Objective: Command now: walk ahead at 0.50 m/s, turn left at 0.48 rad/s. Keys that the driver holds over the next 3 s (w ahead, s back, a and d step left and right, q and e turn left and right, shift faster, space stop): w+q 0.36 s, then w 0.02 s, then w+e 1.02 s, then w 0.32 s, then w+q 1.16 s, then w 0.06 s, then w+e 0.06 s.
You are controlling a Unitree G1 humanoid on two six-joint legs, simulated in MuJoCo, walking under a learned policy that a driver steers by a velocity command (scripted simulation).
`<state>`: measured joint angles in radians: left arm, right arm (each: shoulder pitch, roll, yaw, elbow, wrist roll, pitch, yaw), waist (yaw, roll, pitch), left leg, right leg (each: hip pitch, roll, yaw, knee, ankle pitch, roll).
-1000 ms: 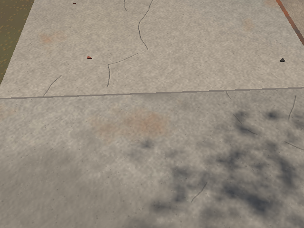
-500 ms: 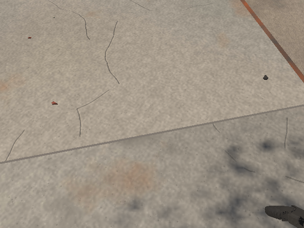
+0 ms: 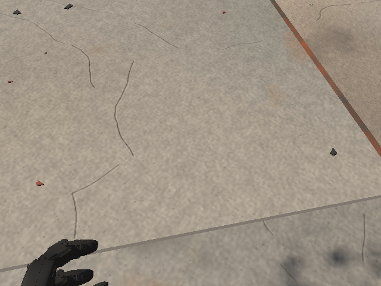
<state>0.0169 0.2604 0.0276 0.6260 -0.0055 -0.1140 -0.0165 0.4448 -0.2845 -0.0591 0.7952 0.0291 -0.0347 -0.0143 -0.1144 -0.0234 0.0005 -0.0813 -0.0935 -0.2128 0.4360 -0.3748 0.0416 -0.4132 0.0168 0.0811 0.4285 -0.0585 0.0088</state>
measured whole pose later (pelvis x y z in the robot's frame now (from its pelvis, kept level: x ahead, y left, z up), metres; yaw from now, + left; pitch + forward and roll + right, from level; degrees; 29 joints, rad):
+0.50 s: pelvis +0.25 +0.05 -0.01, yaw +16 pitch +2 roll -2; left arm 0.39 0.31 0.07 0.88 -0.03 -0.06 0.00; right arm 0.04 -0.27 -0.03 0.59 0.01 -0.04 0.05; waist 0.09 0.02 0.05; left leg -0.52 0.02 0.01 0.56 -0.08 0.08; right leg 0.08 -0.06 -0.18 0.39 -0.45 0.04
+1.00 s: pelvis +0.51 +0.10 -0.01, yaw +2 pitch +1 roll +2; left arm 0.10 0.25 0.04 0.73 -0.02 -0.03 -0.06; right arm 0.32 -0.28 -0.08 0.84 0.01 -0.06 -0.01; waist -0.07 -0.02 0.04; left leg 0.12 0.00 0.27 0.25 -0.38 -0.02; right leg -0.59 -0.07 -0.04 0.64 -0.08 -0.06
